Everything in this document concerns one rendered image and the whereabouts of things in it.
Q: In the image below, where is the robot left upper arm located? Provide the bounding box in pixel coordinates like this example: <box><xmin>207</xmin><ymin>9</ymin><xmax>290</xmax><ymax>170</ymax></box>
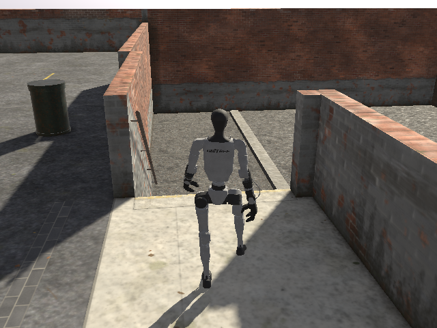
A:
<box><xmin>187</xmin><ymin>138</ymin><xmax>205</xmax><ymax>174</ymax></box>

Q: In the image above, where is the right robot thigh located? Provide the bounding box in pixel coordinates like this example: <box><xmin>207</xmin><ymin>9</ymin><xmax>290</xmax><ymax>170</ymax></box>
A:
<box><xmin>227</xmin><ymin>189</ymin><xmax>243</xmax><ymax>216</ymax></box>

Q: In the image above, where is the left robot forearm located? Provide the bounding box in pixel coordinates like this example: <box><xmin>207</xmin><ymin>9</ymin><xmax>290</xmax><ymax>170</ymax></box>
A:
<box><xmin>184</xmin><ymin>165</ymin><xmax>194</xmax><ymax>185</ymax></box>

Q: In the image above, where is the robot right upper arm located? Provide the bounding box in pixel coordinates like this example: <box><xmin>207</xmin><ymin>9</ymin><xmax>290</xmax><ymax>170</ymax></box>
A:
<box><xmin>234</xmin><ymin>139</ymin><xmax>249</xmax><ymax>178</ymax></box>

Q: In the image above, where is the left robot hand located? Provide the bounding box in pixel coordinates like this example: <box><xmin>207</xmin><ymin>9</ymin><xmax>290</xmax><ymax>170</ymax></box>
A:
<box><xmin>183</xmin><ymin>181</ymin><xmax>199</xmax><ymax>192</ymax></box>

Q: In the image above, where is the robot left foot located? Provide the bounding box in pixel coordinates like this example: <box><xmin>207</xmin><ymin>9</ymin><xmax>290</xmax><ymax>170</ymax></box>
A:
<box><xmin>202</xmin><ymin>270</ymin><xmax>212</xmax><ymax>288</ymax></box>

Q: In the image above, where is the right robot forearm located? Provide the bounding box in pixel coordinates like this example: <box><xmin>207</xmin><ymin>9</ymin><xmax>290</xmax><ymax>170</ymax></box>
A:
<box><xmin>242</xmin><ymin>168</ymin><xmax>256</xmax><ymax>204</ymax></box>

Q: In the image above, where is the right robot hand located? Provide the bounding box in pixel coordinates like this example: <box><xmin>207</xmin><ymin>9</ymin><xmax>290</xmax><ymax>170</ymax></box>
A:
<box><xmin>241</xmin><ymin>203</ymin><xmax>257</xmax><ymax>222</ymax></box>

